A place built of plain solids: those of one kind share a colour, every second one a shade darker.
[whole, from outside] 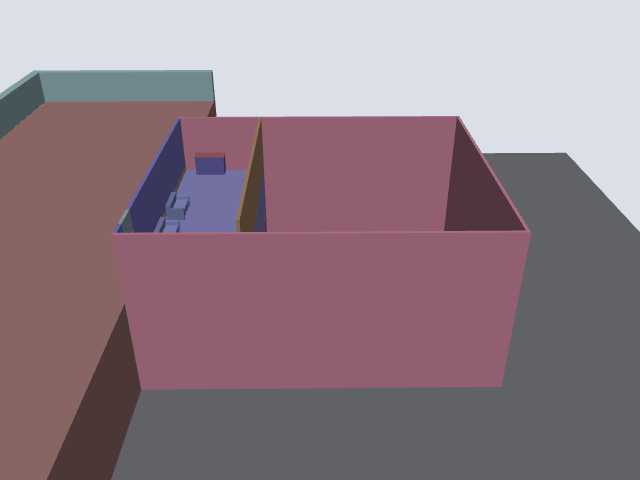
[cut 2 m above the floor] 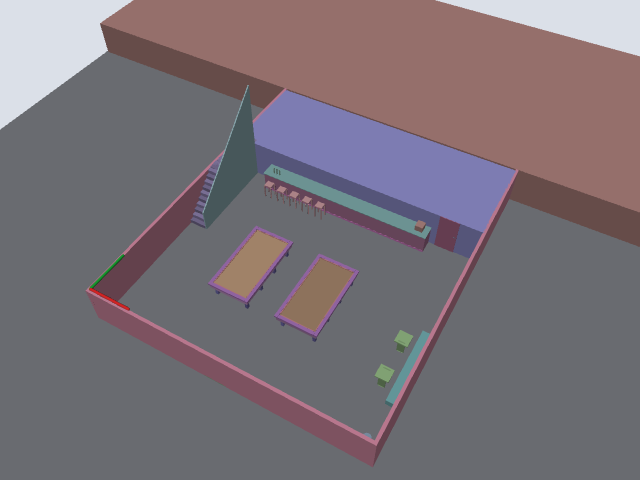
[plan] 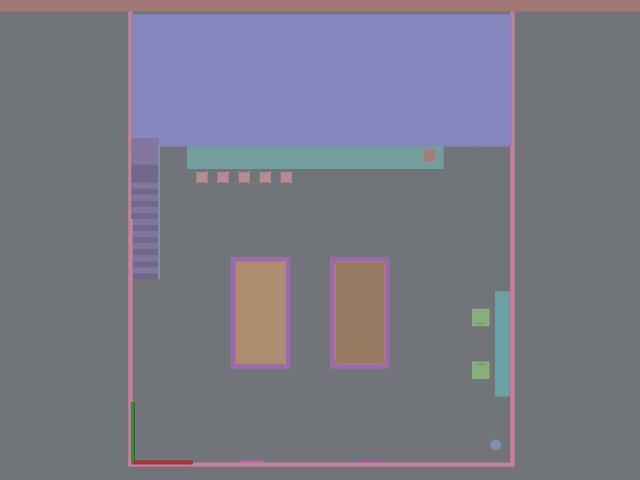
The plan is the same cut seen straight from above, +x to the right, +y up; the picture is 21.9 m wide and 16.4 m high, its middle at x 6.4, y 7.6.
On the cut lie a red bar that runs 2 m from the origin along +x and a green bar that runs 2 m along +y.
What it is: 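A billiard hall in the deep basement of an old town building, fitted out in the 1970s to 2010s; 12.9 x 15.3 m; the club room underground, without windows of its own, under a ceiling 2.84 m high; over the flight a stairwell up to the entrance level's ceiling, 7.67 m over the hall's floor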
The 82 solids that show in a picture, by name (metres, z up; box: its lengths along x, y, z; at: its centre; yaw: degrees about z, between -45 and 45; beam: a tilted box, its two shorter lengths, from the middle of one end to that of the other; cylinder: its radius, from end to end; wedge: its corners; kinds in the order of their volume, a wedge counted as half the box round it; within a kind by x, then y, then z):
{
 "street_ground_1": {"box": [39.8, 12.65, 4.6], "at": [6.45, 21.73, 2.25]},
 "upper_1": {"box": [13.0, 4.52, 4.6], "at": [6.45, 13.05, 2.25]},
 "street_hedge_1": {"box": [39.8, 0.6, 2.2], "at": [6.45, 28.36, 5.65]},
 "street_hedge_2": {"box": [0.6, 12.65, 2.2], "at": [26.05, 21.73, 5.65]},
 "wall_1": {"box": [0.15, 15.56, 7.72], "at": [-0.07, 7.63, 3.81]},
 "wall_2": {"box": [5.77, 0.15, 7.72], "at": [2.73, -0.07, 3.81]},
 "wall_3": {"box": [1.5, 0.15, 7.72], "at": [6.07, -0.07, 3.81]},
 "wall_4": {"box": [6.53, 0.15, 7.72], "at": [9.79, -0.07, 3.81]},
 "wall_5": {"box": [0.15, 15.56, 7.72], "at": [12.97, 7.63, 3.81]},
 "stair_step_1": {"box": [0.93, 0.41, 0.25], "at": [0.41, 6.46, 0.07]},
 "stair_step_2": {"box": [0.93, 0.41, 0.45], "at": [0.41, 6.67, 0.17]},
 "stair_step_3": {"box": [0.93, 0.41, 0.64], "at": [0.41, 6.88, 0.27]},
 "stair_step_4": {"box": [0.93, 0.41, 0.84], "at": [0.41, 7.08, 0.37]},
 "stair_step_5": {"box": [0.93, 0.41, 1.04], "at": [0.41, 7.29, 0.47]},
 "stair_step_6": {"box": [0.93, 0.41, 1.24], "at": [0.41, 7.49, 0.57]},
 "stair_step_7": {"box": [0.93, 0.41, 1.43], "at": [0.41, 7.7, 0.67]},
 "stair_step_8": {"box": [0.93, 0.41, 1.63], "at": [0.41, 7.91, 0.77]},
 "stair_step_9": {"box": [0.93, 0.41, 1.83], "at": [0.41, 8.11, 0.87]},
 "stair_step_10": {"box": [0.93, 0.41, 2.03], "at": [0.41, 8.32, 0.96]},
 "stair_step_11": {"box": [0.93, 0.41, 2.23], "at": [0.41, 8.52, 1.06]},
 "stair_step_12": {"box": [0.93, 0.41, 2.42], "at": [0.41, 8.73, 1.16]},
 "stair_step_13": {"box": [0.93, 0.41, 2.62], "at": [0.41, 8.94, 1.26]},
 "stair_step_14": {"box": [0.93, 0.41, 2.82], "at": [0.41, 9.14, 1.36]},
 "stair_step_15": {"box": [0.93, 0.41, 3.02], "at": [0.41, 9.35, 1.46]},
 "stair_step_16": {"box": [0.93, 0.41, 3.21], "at": [0.41, 9.55, 1.56]},
 "stair_step_17": {"box": [0.93, 0.41, 3.41], "at": [0.41, 9.76, 1.66]},
 "stair_step_18": {"box": [0.93, 0.41, 3.81], "at": [0.41, 10.17, 1.85]},
 "stair_step_19": {"box": [0.93, 0.41, 4.01], "at": [0.41, 10.38, 1.95]},
 "stair_step_20": {"box": [0.93, 0.51, 4.4], "at": [0.41, 10.84, 2.15]},
 "counter_1": {"box": [8.73, 0.7, 1.05], "at": [6.24, 10.43, 0.47]},
 "entrance_wall_1": {"box": [11.97, 0.15, 3.17], "at": [6.92, 10.87, 6.08]},
 "window_wall_1": {"box": [0.7, 0.15, 3.12], "at": [0.35, 15.34, 6.11]},
 "window_wall_2": {"box": [11.0, 0.15, 3.12], "at": [7.4, 15.34, 6.11]},
 "table_frame_1": {"box": [1.94, 3.73, 0.23], "at": [4.37, 5.12, 0.66]},
 "table_frame_2": {"box": [1.94, 3.73, 0.23], "at": [7.76, 5.12, 0.66]},
 "sofa_1": {"box": [1.24, 0.65, 0.37], "at": [4.9, 14.62, 4.79]},
 "sofa_2": {"box": [1.56, 0.24, 0.83], "at": [4.9, 15.01, 4.92]},
 "sofa_3": {"box": [0.16, 0.86, 0.65], "at": [5.6, 14.7, 4.83]},
 "sofa_4": {"box": [0.16, 0.86, 0.65], "at": [6.9, 14.7, 4.83]},
 "sofa_5": {"box": [1.24, 0.65, 0.37], "at": [7.6, 14.62, 4.79]},
 "sofa_6": {"box": [1.56, 0.24, 0.83], "at": [7.6, 15.01, 4.92]},
 "sofa_7": {"box": [0.16, 0.86, 0.65], "at": [8.3, 14.7, 4.83]},
 "reception_desk_1": {"box": [0.62, 1.6, 1.1], "at": [12.54, 13.76, 5.05]},
 "stair_guard_1": {"wedge": [[0.87, 6.26, -0.02], [0.87, 6.26, 1.15], [0.87, 10.8, -0.02], [0.87, 10.8, 5.51], [0.93, 6.26, -0.02], [0.93, 6.26, 1.15], [0.93, 10.8, -0.02], [0.93, 10.8, 5.51]]},
 "street_door_wall_1": {"box": [1.2, 0.15, 3.12], "at": [1.3, 15.34, 6.11]},
 "table_bed_1": {"box": [1.75, 3.54, 0.045], "at": [4.37, 5.12, 0.8]},
 "table_bed_2": {"box": [1.75, 3.54, 0.045], "at": [7.76, 5.12, 0.8]},
 "bench_upholstered_1": {"box": [0.5, 3.6, 0.3], "at": [12.63, 4.05, 0.3]},
 "table_rail_1": {"box": [0.15, 3.83, 0.09], "at": [3.43, 5.12, 0.82]},
 "table_rail_2": {"box": [1.73, 0.15, 0.09], "at": [4.37, 3.28, 0.82]},
 "table_rail_3": {"box": [1.73, 0.15, 0.09], "at": [4.37, 6.95, 0.82]},
 "table_rail_4": {"box": [0.15, 3.83, 0.09], "at": [5.31, 5.12, 0.82]},
 "table_rail_5": {"box": [0.15, 3.83, 0.09], "at": [6.82, 5.12, 0.82]},
 "table_rail_6": {"box": [1.73, 0.15, 0.09], "at": [7.76, 3.28, 0.82]},
 "table_rail_7": {"box": [1.73, 0.15, 0.09], "at": [7.76, 6.95, 0.82]},
 "table_rail_8": {"box": [0.15, 3.83, 0.09], "at": [8.7, 5.12, 0.82]},
 "counter_top_1": {"box": [8.77, 0.78, 0.04], "at": [6.24, 10.41, 1.02]},
 "back_stallriser_1": {"box": [11.0, 0.05, 0.3], "at": [7.4, 15.28, 4.7]},
 "cue_rack_1": {"box": [0.8, 0.07, 1.49], "at": [4.07, 0.04, 1.0]},
 "cue_rack_2": {"box": [0.8, 0.07, 1.49], "at": [8.07, 0.04, 1.0]},
 "meeting_table_1": {"box": [0.32, 0.06, 0.77], "at": [11.89, 2.95, 0.34]},
 "meeting_table_2": {"box": [0.6, 0.6, 0.07], "at": [11.89, 3.15, 0.68]},
 "meeting_table_3": {"box": [0.32, 0.06, 0.77], "at": [11.89, 4.75, 0.34]},
 "meeting_table_4": {"box": [0.6, 0.6, 0.07], "at": [11.89, 4.95, 0.68]},
 "service_door_1": {"box": [0.95, 0.03, 2.1], "at": [11.38, 10.78, 1.0]},
 "till_1": {"box": [0.38, 0.4, 0.3], "at": [10.15, 10.48, 1.19]},
 "reception_desk_top_1": {"box": [0.7, 1.68, 0.035], "at": [12.54, 13.76, 5.62]},
 "bar_stool_1": {"box": [0.38, 0.36, 0.06], "at": [2.37, 9.74, 0.73]},
 "bar_stool_2": {"box": [0.38, 0.36, 0.06], "at": [3.09, 9.74, 0.73]},
 "bar_stool_3": {"box": [0.38, 0.36, 0.06], "at": [3.81, 9.74, 0.73]},
 "bar_stool_4": {"box": [0.38, 0.36, 0.06], "at": [4.53, 9.74, 0.73]},
 "bar_stool_5": {"box": [0.38, 0.36, 0.06], "at": [5.25, 9.74, 0.73]},
 "plant_pot_1": {"cylinder": 0.18, "from": [12.4, 0.6, 0.0], "to": [12.4, 0.6, 0.38]},
 "table_nose_1": {"box": [0.04, 3.36, 0.034], "at": [3.52, 5.12, 0.84]},
 "table_nose_2": {"box": [1.57, 0.04, 0.034], "at": [4.37, 3.38, 0.84]},
 "table_nose_3": {"box": [1.57, 0.04, 0.034], "at": [4.37, 6.86, 0.84]},
 "table_nose_4": {"box": [0.04, 3.36, 0.034], "at": [5.21, 5.12, 0.84]},
 "table_nose_5": {"box": [0.04, 3.36, 0.034], "at": [6.92, 5.12, 0.84]},
 "table_nose_6": {"box": [1.57, 0.04, 0.034], "at": [7.76, 3.38, 0.84]},
 "table_nose_7": {"box": [1.57, 0.04, 0.034], "at": [7.76, 6.86, 0.84]},
 "table_nose_8": {"box": [0.04, 3.36, 0.034], "at": [8.61, 5.12, 0.84]},
 "counter_kick_1": {"box": [8.73, 0.012, 0.15], "at": [6.24, 10.07, 0.03]}
}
